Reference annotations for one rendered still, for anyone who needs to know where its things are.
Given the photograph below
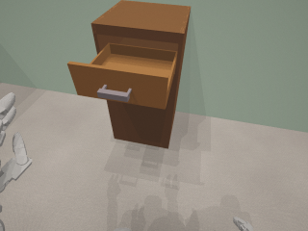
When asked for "drawer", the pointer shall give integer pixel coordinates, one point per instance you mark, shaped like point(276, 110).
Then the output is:
point(147, 71)

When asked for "right robot hand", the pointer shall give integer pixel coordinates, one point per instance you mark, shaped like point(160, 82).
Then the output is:
point(242, 225)

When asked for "cabinet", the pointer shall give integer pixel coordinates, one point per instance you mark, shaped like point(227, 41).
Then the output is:
point(150, 25)

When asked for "left robot hand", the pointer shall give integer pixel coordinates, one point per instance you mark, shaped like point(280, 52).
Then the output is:
point(14, 168)

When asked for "handle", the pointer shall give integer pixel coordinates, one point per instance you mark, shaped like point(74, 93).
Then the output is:
point(114, 94)

